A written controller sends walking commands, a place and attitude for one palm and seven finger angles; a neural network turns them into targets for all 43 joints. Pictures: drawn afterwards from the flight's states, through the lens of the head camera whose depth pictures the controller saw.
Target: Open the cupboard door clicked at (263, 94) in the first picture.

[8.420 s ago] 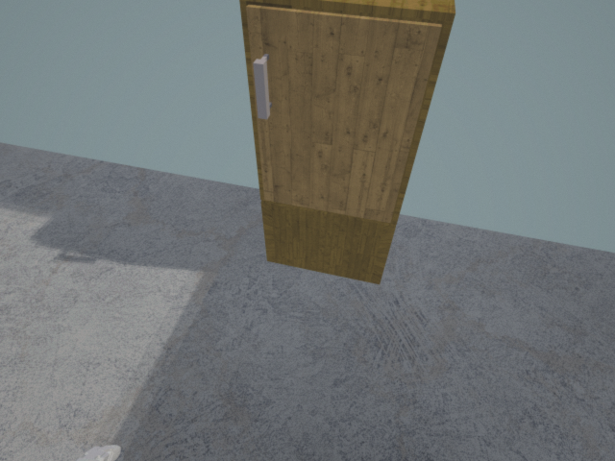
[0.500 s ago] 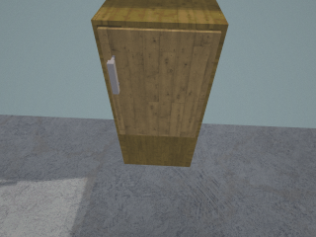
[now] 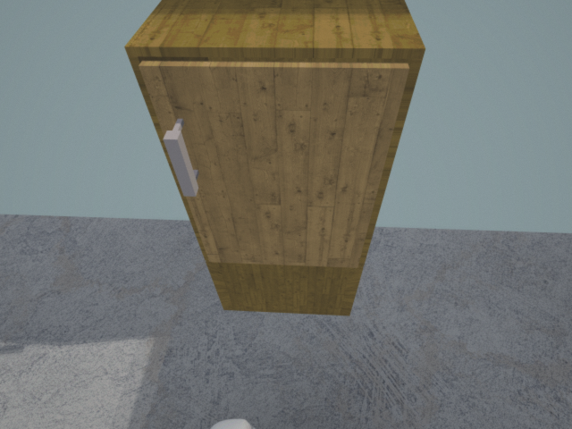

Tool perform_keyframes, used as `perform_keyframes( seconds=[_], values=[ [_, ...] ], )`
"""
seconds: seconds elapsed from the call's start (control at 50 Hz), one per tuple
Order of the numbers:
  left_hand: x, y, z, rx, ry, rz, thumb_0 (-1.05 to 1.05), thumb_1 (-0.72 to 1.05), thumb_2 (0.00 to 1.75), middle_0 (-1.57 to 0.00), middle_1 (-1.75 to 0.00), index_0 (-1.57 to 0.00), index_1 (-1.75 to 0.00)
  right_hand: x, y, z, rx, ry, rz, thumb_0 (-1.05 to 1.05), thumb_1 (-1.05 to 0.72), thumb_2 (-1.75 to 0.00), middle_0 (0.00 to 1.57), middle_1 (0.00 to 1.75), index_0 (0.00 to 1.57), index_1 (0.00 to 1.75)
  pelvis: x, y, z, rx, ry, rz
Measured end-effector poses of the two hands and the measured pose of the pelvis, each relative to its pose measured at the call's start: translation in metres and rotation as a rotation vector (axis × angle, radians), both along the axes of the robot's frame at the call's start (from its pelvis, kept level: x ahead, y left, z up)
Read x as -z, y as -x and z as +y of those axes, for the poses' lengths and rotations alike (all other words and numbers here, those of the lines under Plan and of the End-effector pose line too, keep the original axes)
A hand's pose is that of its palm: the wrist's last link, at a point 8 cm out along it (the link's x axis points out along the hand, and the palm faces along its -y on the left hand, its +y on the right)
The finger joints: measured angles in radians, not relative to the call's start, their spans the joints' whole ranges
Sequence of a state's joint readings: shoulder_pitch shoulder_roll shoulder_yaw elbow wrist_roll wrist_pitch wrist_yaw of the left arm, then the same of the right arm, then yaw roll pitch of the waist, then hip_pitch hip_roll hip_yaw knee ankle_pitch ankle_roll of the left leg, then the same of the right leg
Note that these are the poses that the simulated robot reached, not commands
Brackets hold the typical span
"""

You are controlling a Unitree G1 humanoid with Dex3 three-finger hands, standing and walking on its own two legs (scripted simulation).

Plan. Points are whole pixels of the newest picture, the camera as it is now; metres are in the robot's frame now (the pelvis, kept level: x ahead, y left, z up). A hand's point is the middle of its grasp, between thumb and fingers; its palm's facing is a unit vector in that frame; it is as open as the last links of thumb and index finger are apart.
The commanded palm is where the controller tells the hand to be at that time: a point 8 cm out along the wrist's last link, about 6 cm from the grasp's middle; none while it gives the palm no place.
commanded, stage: come to a stop and stand still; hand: left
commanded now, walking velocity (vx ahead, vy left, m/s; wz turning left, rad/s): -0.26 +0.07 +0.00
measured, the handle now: (185, 158) +0.57 +0.23 +0.04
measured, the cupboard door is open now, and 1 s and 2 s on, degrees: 0 0 0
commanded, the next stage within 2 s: look again from close up in 1.04 s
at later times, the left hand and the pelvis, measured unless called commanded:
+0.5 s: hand out of the picture +0.08 +0.20 -0.17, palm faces +0.02 -0.95 -0.30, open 7.4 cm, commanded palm none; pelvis +0.02 +0.00 -0.01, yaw -3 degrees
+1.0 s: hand out of the picture +0.01 +0.17 -0.16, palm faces +0.01 -0.98 -0.18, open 7.3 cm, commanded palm none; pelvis +0.00 +0.00 +0.01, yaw -2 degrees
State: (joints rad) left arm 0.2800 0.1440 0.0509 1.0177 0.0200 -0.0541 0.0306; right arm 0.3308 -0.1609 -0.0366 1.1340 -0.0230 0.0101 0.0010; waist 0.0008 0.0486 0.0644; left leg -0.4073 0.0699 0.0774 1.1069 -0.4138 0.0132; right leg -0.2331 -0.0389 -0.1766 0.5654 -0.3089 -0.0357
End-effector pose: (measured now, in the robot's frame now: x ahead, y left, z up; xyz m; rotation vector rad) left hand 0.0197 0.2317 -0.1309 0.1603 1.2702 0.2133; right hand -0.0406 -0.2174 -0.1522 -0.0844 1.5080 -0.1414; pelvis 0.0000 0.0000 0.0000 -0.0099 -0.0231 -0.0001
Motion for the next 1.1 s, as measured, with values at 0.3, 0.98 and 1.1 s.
perform_keyframes(
  seconds=[0.3,0.98,1.1],
  values=[
    [0.023,-0.033,0.011,0.001,0.068,0.137,0.01,0.91,0.89,-0.2,-0.3,-0.2,-0.3,-0.023,-0.177,0.014,-0.056,0.096,-0.333,0.0,-0.92,-0.9,0.2,0.3,0.2,0.29,0.002,-0.046,0.024,0.048,-0.008,-0.007],
    [0.004,0.013,-0.01,0.035,0.056,0.101,0.01,0.92,0.89,-0.2,-0.3,-0.2,-0.3,-0.018,-0.008,0.012,0.023,0.017,-0.059,0.0,-0.91,-0.9,0.2,0.3,0.2,0.29,-0.013,0.004,-0.001,0.037,-0.012,-0.001],
    [0.005,0.039,-0.018,0.025,0.075,0.165,0.01,0.92,0.89,-0.2,-0.3,-0.2,-0.3,-0.017,-0.005,0.019,0.036,0.005,-0.066,0.0,-0.91,-0.9,0.2,0.3,0.2,0.29,-0.013,0.004,0.0,0.046,-0.012,0.001]
  ],
)
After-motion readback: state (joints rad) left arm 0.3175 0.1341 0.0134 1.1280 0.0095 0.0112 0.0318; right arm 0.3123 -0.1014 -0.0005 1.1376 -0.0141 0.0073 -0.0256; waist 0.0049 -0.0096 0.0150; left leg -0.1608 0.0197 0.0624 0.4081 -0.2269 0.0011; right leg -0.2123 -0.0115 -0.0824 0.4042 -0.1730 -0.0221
